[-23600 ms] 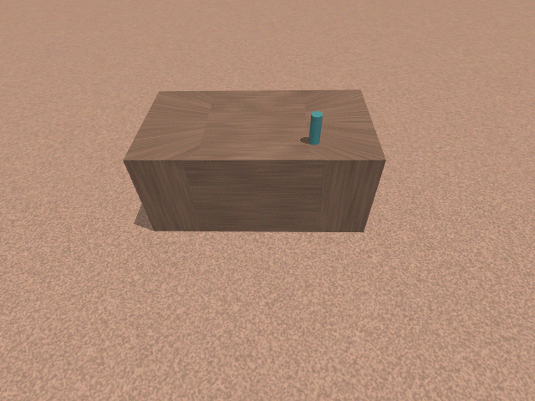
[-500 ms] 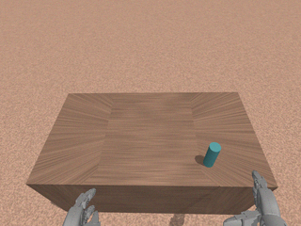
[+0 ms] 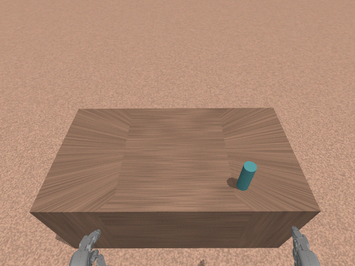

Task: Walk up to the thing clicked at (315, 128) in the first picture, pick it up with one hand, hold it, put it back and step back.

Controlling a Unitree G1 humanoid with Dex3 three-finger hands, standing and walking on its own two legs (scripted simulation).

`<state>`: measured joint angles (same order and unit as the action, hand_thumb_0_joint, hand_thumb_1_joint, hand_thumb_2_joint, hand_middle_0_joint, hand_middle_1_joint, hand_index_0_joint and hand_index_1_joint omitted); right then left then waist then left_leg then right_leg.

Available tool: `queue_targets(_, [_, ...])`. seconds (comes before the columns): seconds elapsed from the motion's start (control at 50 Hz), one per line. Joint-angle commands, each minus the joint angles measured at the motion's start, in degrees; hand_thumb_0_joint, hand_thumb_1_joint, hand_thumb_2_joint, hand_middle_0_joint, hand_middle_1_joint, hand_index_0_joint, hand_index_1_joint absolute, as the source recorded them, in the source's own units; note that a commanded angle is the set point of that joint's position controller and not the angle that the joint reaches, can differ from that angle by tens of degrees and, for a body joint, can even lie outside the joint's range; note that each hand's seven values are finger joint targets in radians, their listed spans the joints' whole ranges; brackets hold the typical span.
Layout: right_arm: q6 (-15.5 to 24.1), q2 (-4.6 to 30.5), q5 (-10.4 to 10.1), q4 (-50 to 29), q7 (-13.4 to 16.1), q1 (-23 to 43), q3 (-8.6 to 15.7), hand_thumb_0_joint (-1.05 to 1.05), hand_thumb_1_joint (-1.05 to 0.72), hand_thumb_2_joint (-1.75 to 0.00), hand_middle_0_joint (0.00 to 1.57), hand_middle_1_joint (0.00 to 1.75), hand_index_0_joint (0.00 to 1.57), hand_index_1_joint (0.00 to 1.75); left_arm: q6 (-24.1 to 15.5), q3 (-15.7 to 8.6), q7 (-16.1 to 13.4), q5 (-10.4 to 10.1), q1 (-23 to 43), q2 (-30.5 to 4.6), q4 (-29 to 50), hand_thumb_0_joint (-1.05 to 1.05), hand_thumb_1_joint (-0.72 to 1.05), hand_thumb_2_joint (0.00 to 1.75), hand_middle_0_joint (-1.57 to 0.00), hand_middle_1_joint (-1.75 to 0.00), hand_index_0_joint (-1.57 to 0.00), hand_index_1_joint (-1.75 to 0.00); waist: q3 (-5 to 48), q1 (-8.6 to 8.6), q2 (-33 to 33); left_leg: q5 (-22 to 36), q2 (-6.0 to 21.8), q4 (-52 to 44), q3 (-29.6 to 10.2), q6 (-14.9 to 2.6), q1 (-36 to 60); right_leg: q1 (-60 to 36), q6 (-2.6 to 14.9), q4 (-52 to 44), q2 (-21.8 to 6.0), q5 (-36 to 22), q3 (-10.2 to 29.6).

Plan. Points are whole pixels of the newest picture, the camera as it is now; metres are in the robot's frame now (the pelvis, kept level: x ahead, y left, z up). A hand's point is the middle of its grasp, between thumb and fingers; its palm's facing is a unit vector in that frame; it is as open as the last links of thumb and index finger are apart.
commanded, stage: home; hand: right
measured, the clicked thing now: (246, 176) +0.50 -0.21 -0.21
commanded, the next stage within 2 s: stand in 1.62 s
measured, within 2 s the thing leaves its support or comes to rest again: neither
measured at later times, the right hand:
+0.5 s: hand out of the picture +0.18 -0.20 -0.06, palm faces +0.12 +0.96 -0.27, open 17.6 cm
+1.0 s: hand out of the picture +0.18 -0.20 -0.06, palm faces +0.10 +0.96 -0.27, open 17.6 cm
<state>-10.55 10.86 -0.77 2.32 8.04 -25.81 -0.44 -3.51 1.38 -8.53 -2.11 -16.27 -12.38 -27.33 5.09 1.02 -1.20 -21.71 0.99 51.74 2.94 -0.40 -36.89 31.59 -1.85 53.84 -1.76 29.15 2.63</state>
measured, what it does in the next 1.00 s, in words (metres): stands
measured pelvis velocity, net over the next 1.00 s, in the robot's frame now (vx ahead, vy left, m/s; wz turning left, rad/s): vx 0.01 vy -0.02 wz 0.00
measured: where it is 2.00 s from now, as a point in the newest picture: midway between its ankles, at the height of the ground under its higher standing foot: outside the picture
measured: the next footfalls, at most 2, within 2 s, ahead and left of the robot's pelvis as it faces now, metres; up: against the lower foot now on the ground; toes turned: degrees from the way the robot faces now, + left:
none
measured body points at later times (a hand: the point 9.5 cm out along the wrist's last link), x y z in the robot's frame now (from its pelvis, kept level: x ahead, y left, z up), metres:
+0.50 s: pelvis +0.01 -0.02 +0.00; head +0.04 -0.03 +0.45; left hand +0.18 +0.21 -0.07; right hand +0.17 -0.25 -0.04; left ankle +0.05 +0.12 -0.69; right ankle -0.02 -0.14 -0.69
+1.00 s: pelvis +0.01 -0.02 +0.00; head +0.04 -0.03 +0.45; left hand +0.18 +0.22 -0.07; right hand +0.17 -0.25 -0.04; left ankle +0.05 +0.12 -0.69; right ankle -0.02 -0.14 -0.69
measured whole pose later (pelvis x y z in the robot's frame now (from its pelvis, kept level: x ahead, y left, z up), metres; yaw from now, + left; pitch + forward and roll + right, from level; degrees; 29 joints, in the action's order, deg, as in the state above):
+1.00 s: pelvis +0.01 -0.02 +0.00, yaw +0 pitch +7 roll +2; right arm -16.6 11.7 -0.3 0.7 7.4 -25.6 -0.1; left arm -7.4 1.7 -8.8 -0.8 -15.5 -11.8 -29.7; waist 5.5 1.0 -1.1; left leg -22.1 1.3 50.1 2.7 1.2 -34.9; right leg 30.5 -0.5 54.0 -1.4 30.6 2.4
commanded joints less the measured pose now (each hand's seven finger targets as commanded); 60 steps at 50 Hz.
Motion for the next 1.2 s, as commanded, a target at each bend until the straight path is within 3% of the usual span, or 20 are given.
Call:
queue_targets(0.0, [1.88, 6.70, 0.28, -8.87, 0.58, 1.17, 3.74, 0.00, 0.57, -0.04, 0.05, 0.05, 0.05, 0.05, -4.51, -2.40, -0.22, 0.53, 5.99, -6.10, 9.21, 0.00, 0.90, 0.90, -0.20, -0.30, -0.20, -0.30, 0.92, -0.58, 3.01, -4.79, -0.06, -12.38, -0.54, 1.04, 8.57, 6.73, 3.15, -10.14, 2.54, -0.11, -3.09])
queue_targets(0.1, [1.59, 7.42, 0.35, -12.84, 0.54, 3.33, 3.75, 0.00, 0.58, -0.03, 0.05, 0.05, 0.05, 0.05, -6.02, -2.52, -0.75, 0.79, 5.57, -6.42, 8.78, 0.00, 0.90, 0.90, -0.20, -0.30, -0.20, -0.30, 4.63, -0.16, 0.51, -0.88, -0.33, -11.11, -0.13, 0.71, 9.34, 3.70, 2.98, -10.19, 2.43, -2.87, -2.80])
queue_targets(0.16, [1.04, 5.74, 0.46, -13.12, 0.59, 3.82, 2.19, 0.00, 0.58, -0.04, 0.05, 0.05, 0.05, 0.05, -6.87, -2.54, -1.15, 0.98, 4.97, -6.35, 7.86, 0.00, 0.90, 0.90, -0.20, -0.30, -0.20, -0.30, 6.10, 0.92, -0.04, 3.32, -0.44, -10.15, -0.02, 0.67, 9.74, 1.57, 2.84, -9.42, 2.25, -6.49, -2.74])
queue_targets(0.42, [-1.07, 6.48, 0.56, -11.60, 0.61, 1.11, 3.36, 0.00, 0.57, -0.04, 0.05, 0.05, 0.05, 0.05, -7.77, -2.57, -1.12, 1.41, 5.36, -6.39, 6.43, 0.00, 0.90, 0.90, -0.20, -0.30, -0.20, -0.30, 4.82, -0.74, -0.39, 7.27, -0.94, -8.50, 1.50, 0.43, 11.02, 1.88, 1.55, -10.68, 1.60, -12.38, -1.24])
queue_targets(0.46, [-1.22, 6.13, 0.50, -11.87, 0.55, 0.84, 2.90, 0.00, 0.59, -0.03, 0.05, 0.05, 0.05, 0.05, -7.70, -2.49, -0.99, 1.43, 5.22, -6.44, 6.41, 0.00, 0.90, 0.90, -0.20, -0.30, -0.20, -0.30, 5.97, -0.75, -1.89, 9.32, -0.97, -7.58, 1.44, 0.23, 11.40, 0.83, 0.98, -10.40, 1.25, -15.64, -0.92])
queue_targets(0.48, [-1.51, 5.15, 0.65, -11.44, 0.33, 1.29, 2.14, 0.00, 0.55, -0.05, 0.05, 0.05, 0.05, 0.05, -7.83, -2.89, -1.00, 1.51, 4.89, -6.83, 6.51, 0.00, 0.90, 0.90, -0.20, -0.30, -0.20, -0.30, 7.48, 0.34, -1.50, 11.30, -1.19, -6.85, 1.63, 0.18, 10.92, -0.43, 0.76, -10.08, 0.77, -19.64, -0.30])
queue_targets(0.5, [-1.48, 5.84, 0.51, -12.97, 0.29, 2.35, 2.62, 0.00, 0.60, -0.03, 0.05, 0.04, 0.05, 0.04, -7.83, -2.83, -0.69, 1.52, 4.63, -6.78, 6.28, 0.00, 0.90, 0.90, -0.20, -0.30, -0.20, -0.30, 6.55, -0.48, -3.24, 11.08, -1.23, -6.53, 1.65, 0.13, 10.87, -0.21, 0.19, -10.44, 0.34, -21.12, 0.38])
queue_targets(0.56, [-1.82, 6.44, 0.68, -12.77, 0.20, 1.67, 3.23, 0.00, 0.56, -0.04, 0.05, 0.05, 0.05, 0.05, -7.49, -2.99, -0.66, 1.51, 4.03, -6.76, 6.26, 0.00, 0.90, 0.90, -0.20, -0.30, -0.20, -0.30, 8.09, -0.45, -3.34, 11.94, -1.45, -6.35, 1.50, 0.01, 11.34, -1.21, 0.19, -10.00, 0.42, -22.42, -0.02])
queue_targets(0.6, [-2.24, 5.38, 0.56, -12.04, -0.10, 1.48, 2.30, 0.00, 0.56, -0.05, 0.05, 0.05, 0.05, 0.05, -7.45, -2.86, -0.75, 1.67, 4.03, -6.54, 6.30, 0.00, 0.90, 0.90, -0.20, -0.30, -0.20, -0.30, 7.06, 0.44, -1.08, 12.32, -1.48, -6.99, 1.86, 0.25, 11.56, -0.41, 0.70, -9.69, 0.83, -20.98, -0.73])
queue_targets(0.74, [-2.93, 5.83, 0.59, -11.74, -0.20, 0.17, 2.89, 0.00, 0.60, -0.02, 0.05, 0.04, 0.05, 0.04, -7.21, -2.77, -0.66, 1.53, 4.57, -6.40, 6.69, 0.00, 0.90, 0.90, -0.20, -0.30, -0.20, -0.30, 6.70, -0.34, -0.16, 13.20, -1.35, -7.11, 1.91, 0.31, 12.33, 0.21, 0.94, -9.38, 1.18, -20.56, -1.25])
queue_targets(0.84, [-3.34, 6.09, 0.73, -11.82, -0.31, 0.53, 3.05, 0.00, 0.59, -0.03, 0.05, 0.04, 0.05, 0.04, -7.10, -2.95, -0.67, 1.50, 3.84, -6.56, 6.37, 0.00, 0.90, 0.90, -0.20, -0.30, -0.20, -0.30, 8.43, 0.05, -0.81, 16.44, -1.26, -6.38, 1.62, 0.07, 13.03, -0.67, 0.75, -8.62, 1.26, -24.11, -1.41])
queue_targets(0.88, [-3.36, 6.14, 0.66, -11.70, -0.28, 1.66, 3.09, 0.00, 0.60, -0.02, 0.05, 0.04, 0.05, 0.04, -6.97, -2.76, -0.71, 1.58, 4.09, -6.43, 6.41, 0.00, 0.90, 0.90, -0.20, -0.30, -0.20, -0.30, 5.77, 0.20, -0.61, 13.44, -1.20, -7.27, 1.60, 0.32, 11.83, 0.56, 1.05, -9.20, 1.38, -19.88, -1.60])
queue_targets(0.9, [-3.35, 6.79, 0.75, -13.06, -0.18, 2.25, 3.35, 0.00, 0.59, -0.03, 0.05, 0.04, 0.05, 0.04, -7.01, -2.88, -0.84, 1.54, 4.19, -6.35, 6.52, 0.00, 0.90, 0.90, -0.20, -0.30, -0.20, -0.30, 7.17, 0.02, -1.29, 12.19, -1.21, -7.55, 1.45, 0.31, 11.68, 0.60, 1.24, -9.20, 1.47, -18.13, -1.58])
queue_targets(0.92, [-3.56, 5.90, 0.70, -11.83, -0.20, 2.12, 2.59, 0.00, 0.59, -0.03, 0.05, 0.04, 0.05, 0.04, -7.10, -2.88, -0.87, 1.51, 4.41, -6.50, 6.75, 0.00, 0.90, 0.90, -0.20, -0.30, -0.20, -0.30, 5.77, 0.72, -0.50, 10.53, -1.29, -8.07, 1.48, 0.39, 10.82, 0.73, 1.41, -9.73, 1.42, -16.22, -1.64])
queue_targets(0.94, [-3.50, 6.69, 0.63, -12.55, -0.13, 2.65, 3.37, 0.00, 0.61, -0.02, 0.05, 0.04, 0.05, 0.04, -7.10, -2.66, -0.81, 1.51, 4.55, -6.35, 6.48, 0.00, 0.90, 0.90, -0.20, -0.30, -0.20, -0.30, 4.57, -0.10, -1.32, 8.49, -1.18, -8.56, 1.40, 0.38, 10.67, 1.77, 1.52, -10.16, 1.50, -13.58, -1.64])
queue_targets(0.96, [-3.50, 5.65, 0.71, -12.05, -0.18, 1.66, 2.53, 0.00, 0.59, -0.03, 0.05, 0.04, 0.05, 0.04, -7.16, -2.80, -0.87, 1.49, 4.57, -6.38, 6.78, 0.00, 0.90, 0.90, -0.20, -0.30, -0.20, -0.30, 4.45, 0.37, -0.43, 8.16, -1.13, -8.79, 1.30, 0.47, 10.43, 1.58, 1.72, -10.18, 1.67, -12.95, -1.88])
queue_targets(1.04, [-3.55, 6.75, 0.68, -13.07, 0.00, 1.05, 3.28, 0.00, 0.59, -0.03, 0.05, 0.05, 0.05, 0.05, -7.32, -2.84, -1.03, 1.48, 4.64, -6.46, 6.69, 0.00, 0.90, 0.90, -0.20, -0.30, -0.20, -0.30, 6.09, -0.56, -0.93, 8.13, -1.09, -8.63, 1.16, 0.34, 11.15, 1.37, 1.72, -9.79, 1.69, -12.94, -1.82])
queue_targets(1.06, [-3.58, 6.15, 0.57, -12.53, -0.02, 1.98, 2.67, 0.00, 0.59, -0.03, 0.05, 0.05, 0.05, 0.05, -7.45, -2.73, -1.05, 1.46, 4.74, -6.57, 6.78, 0.00, 0.90, 0.90, -0.20, -0.30, -0.20, -0.30, 4.29, 0.20, -0.12, 7.29, -1.15, -8.78, 1.29, 0.51, 10.17, 1.86, 1.83, -9.99, 1.61, -11.97, -1.84])
queue_targets(1.1, [-3.46, 6.32, 0.71, -12.91, 0.16, 1.29, 3.22, 0.00, 0.57, -0.04, 0.05, 0.05, 0.05, 0.05, -7.54, -2.80, -1.17, 1.52, 4.49, -6.19, 6.78, 0.00, 0.90, 0.90, -0.20, -0.30, -0.20, -0.30, 6.92, -0.09, -0.22, 8.80, -0.95, -8.50, 1.00, 0.48, 11.59, 1.30, 1.89, -9.21, 1.80, -13.28, -2.04])
queue_targets(1.18, [-3.38, 6.63, 0.64, -13.56, 0.33, 2.23, 3.01, 0.00, 0.59, -0.03, 0.05, 0.04, 0.05, 0.04, -7.43, -2.69, -1.34, 1.45, 4.83, -6.37, 6.82, 0.00, 0.90, 0.90, -0.20, -0.30, -0.20, -0.30, 5.81, -0.11, -0.76, 7.46, -1.04, -8.60, 0.95, 0.46, 10.60, 1.74, 1.82, -9.52, 1.70, -11.86, -1.92])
